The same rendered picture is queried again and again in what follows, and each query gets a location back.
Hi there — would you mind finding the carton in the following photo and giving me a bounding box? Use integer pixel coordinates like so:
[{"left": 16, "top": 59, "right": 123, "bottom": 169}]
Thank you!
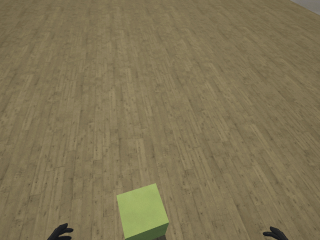
[{"left": 116, "top": 183, "right": 169, "bottom": 240}]

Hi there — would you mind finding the right robot hand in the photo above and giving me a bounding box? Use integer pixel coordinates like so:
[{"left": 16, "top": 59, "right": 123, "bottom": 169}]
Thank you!
[{"left": 263, "top": 226, "right": 288, "bottom": 240}]

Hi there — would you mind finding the left robot hand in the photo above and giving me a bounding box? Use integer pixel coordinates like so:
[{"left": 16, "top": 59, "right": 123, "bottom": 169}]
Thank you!
[{"left": 47, "top": 223, "right": 74, "bottom": 240}]

